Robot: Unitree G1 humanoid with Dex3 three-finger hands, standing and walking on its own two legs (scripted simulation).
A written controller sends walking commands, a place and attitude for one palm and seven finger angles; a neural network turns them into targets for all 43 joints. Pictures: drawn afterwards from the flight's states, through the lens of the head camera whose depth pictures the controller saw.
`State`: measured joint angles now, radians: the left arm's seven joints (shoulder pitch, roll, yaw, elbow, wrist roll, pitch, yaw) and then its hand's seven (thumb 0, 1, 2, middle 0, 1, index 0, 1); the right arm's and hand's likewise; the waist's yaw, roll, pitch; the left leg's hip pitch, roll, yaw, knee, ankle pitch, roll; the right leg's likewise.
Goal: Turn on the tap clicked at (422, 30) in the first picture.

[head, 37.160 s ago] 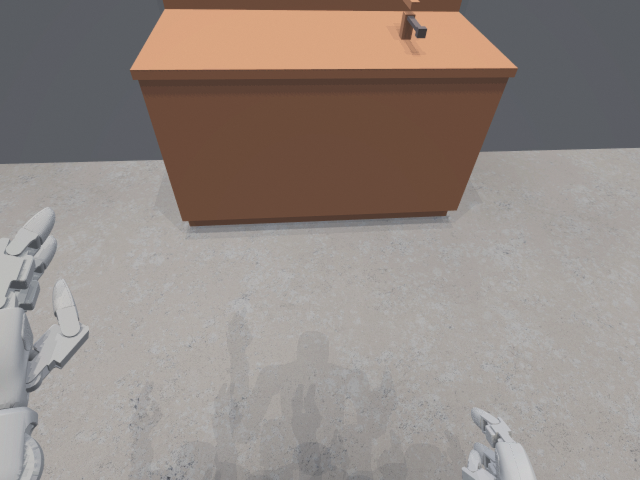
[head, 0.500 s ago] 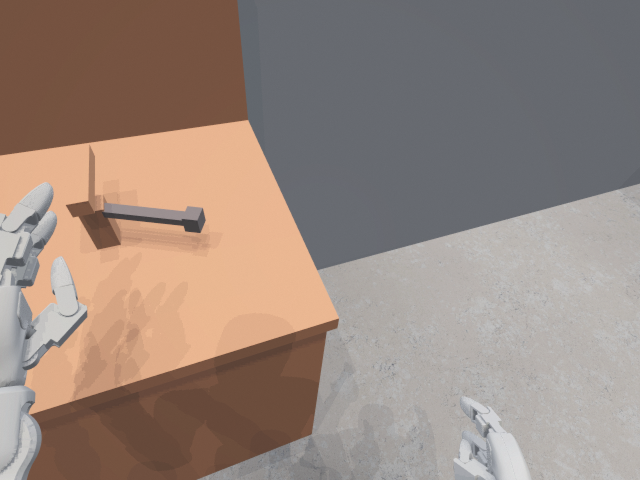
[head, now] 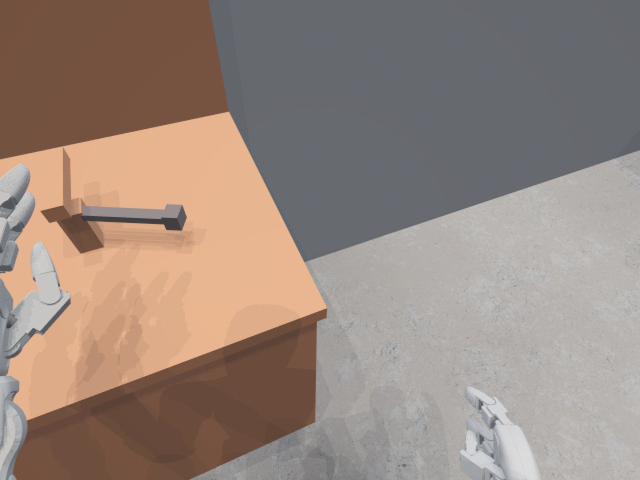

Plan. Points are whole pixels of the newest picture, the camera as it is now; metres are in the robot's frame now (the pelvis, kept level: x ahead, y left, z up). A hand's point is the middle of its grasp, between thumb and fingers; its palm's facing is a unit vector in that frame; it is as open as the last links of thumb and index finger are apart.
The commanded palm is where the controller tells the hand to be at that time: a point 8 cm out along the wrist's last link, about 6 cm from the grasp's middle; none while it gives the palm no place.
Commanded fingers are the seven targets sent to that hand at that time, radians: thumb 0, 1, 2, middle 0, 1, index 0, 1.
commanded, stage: come to a stop and stand still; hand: left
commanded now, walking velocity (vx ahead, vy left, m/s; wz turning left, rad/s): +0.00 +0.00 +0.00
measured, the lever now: (174, 217) +0.45 +0.26 +0.04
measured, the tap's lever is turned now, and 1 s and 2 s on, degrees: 64 64 64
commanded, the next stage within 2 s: look again from close up in 0.64 s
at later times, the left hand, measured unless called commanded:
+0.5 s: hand (78, 304) +0.24 +0.25 +0.15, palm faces +0.39 -0.85 -0.36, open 7.4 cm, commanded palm +0.17 +0.28 +0.18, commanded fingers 0.00 0.90 0.90 -0.20 -0.30 -0.20 -0.30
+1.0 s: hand (63, 312) +0.22 +0.26 +0.16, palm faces +0.41 -0.84 -0.36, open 7.4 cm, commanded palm +0.16 +0.29 +0.18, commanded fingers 0.00 0.90 0.90 -0.20 -0.30 -0.20 -0.30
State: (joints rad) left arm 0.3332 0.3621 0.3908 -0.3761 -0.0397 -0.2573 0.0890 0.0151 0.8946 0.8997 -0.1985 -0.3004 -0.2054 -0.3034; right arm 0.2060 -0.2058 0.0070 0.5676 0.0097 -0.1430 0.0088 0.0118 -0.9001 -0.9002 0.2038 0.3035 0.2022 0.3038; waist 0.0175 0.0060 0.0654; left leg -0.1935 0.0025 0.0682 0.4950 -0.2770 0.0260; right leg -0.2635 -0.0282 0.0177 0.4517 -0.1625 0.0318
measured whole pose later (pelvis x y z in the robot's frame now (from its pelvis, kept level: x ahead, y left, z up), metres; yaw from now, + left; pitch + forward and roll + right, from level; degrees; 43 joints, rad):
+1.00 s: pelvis +0.01 +0.00 +0.00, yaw +1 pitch -2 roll -1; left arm 0.41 0.34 0.35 -0.45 -0.03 -0.21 0.11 0.02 0.89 0.90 -0.21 -0.30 -0.21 -0.30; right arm 0.20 -0.18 0.01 0.57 0.01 -0.11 -0.02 0.01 -0.90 -0.90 0.20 0.30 0.20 0.30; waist 0.02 -0.03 0.09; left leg -0.16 0.00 0.05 0.48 -0.29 0.03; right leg -0.21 -0.03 -0.01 0.41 -0.16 0.04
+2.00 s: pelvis +0.04 -0.04 -0.02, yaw +6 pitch +2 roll +0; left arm 0.43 0.27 0.31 -0.39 -0.15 -0.07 0.14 0.02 0.89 0.90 -0.20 -0.30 -0.21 -0.30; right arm 0.20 -0.25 -0.01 0.67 -0.02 -0.16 -0.05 0.01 -0.90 -0.90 0.20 0.30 0.20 0.30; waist 0.08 0.04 -0.03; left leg -0.30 0.01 -0.05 0.66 -0.39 -0.03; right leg -0.35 -0.01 -0.07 0.67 -0.35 -0.02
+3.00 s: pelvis +0.02 -0.04 -0.02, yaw +7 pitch +0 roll +0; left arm 0.52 0.17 0.20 -0.48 -0.19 0.05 0.24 0.02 0.90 0.90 -0.20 -0.30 -0.20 -0.30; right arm 0.19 -0.23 0.03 0.66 -0.02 -0.19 -0.08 0.01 -0.90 -0.90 0.20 0.30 0.20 0.30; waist 0.08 0.05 -0.05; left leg -0.32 0.00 -0.07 0.69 -0.37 -0.02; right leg -0.35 -0.02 -0.09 0.67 -0.32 -0.02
